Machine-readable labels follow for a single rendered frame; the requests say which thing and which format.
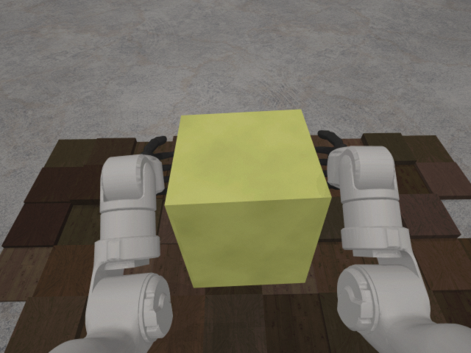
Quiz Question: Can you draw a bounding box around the robot left hand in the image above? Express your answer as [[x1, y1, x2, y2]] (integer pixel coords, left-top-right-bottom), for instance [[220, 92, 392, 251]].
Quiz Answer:
[[141, 136, 174, 196]]

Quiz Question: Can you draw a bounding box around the right robot forearm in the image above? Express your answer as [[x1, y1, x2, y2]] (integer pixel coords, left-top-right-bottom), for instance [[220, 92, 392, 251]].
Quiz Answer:
[[327, 146, 431, 314]]

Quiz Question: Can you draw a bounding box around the robot right hand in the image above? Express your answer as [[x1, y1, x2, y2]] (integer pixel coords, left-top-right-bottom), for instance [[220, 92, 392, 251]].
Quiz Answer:
[[314, 130, 347, 190]]

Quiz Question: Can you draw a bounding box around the right robot upper arm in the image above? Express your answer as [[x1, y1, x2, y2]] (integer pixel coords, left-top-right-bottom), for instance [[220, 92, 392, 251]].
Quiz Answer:
[[337, 264, 471, 353]]

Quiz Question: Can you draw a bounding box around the carton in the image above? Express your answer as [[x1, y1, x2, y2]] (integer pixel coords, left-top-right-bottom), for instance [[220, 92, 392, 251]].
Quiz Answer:
[[164, 110, 332, 288]]

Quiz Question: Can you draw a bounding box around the left robot forearm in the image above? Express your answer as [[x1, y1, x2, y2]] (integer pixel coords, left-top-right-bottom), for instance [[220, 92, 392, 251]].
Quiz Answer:
[[85, 154, 165, 331]]

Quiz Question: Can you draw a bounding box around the left robot upper arm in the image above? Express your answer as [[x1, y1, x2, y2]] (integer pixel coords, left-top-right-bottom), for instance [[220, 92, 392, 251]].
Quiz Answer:
[[49, 273, 173, 353]]

